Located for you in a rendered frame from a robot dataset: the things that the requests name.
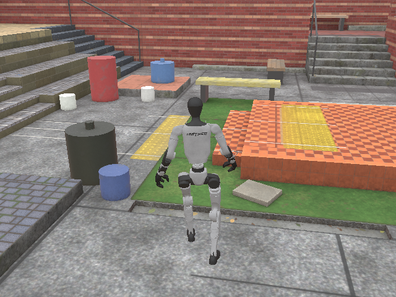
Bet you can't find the right robot upper arm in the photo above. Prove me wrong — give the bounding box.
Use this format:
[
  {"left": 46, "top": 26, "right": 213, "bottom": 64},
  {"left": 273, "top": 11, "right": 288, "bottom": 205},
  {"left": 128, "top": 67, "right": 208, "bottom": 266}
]
[{"left": 209, "top": 123, "right": 230, "bottom": 155}]

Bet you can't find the robot right shin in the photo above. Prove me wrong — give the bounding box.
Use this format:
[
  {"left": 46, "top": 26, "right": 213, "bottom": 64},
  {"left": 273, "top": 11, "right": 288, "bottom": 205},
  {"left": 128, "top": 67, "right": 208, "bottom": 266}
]
[{"left": 210, "top": 211, "right": 221, "bottom": 257}]

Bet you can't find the robot right hand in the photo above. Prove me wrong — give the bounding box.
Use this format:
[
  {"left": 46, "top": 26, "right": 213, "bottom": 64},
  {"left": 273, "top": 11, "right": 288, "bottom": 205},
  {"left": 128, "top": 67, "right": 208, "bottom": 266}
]
[{"left": 223, "top": 161, "right": 237, "bottom": 172}]

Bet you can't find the left robot upper arm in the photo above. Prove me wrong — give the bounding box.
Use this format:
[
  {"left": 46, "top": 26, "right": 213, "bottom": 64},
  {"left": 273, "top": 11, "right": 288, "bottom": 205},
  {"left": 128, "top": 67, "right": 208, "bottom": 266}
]
[{"left": 166, "top": 125, "right": 183, "bottom": 160}]

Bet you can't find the robot left hand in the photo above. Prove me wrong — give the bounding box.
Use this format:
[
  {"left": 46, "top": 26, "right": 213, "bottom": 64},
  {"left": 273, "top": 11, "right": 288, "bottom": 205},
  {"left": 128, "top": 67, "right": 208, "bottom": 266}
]
[{"left": 155, "top": 173, "right": 169, "bottom": 188}]

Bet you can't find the left robot forearm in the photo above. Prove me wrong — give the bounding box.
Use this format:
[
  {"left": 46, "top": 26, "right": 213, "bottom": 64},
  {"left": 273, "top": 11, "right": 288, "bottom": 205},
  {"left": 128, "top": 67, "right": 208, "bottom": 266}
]
[{"left": 157, "top": 150, "right": 171, "bottom": 176}]

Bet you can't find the robot right foot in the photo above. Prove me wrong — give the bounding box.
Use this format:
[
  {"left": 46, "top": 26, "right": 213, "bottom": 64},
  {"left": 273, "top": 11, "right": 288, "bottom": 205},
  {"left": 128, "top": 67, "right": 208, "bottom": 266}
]
[{"left": 209, "top": 250, "right": 220, "bottom": 265}]

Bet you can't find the right robot forearm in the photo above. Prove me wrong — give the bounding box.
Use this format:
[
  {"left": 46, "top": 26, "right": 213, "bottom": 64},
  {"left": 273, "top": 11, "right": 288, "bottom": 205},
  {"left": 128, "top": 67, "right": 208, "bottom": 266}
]
[{"left": 224, "top": 146, "right": 235, "bottom": 163}]

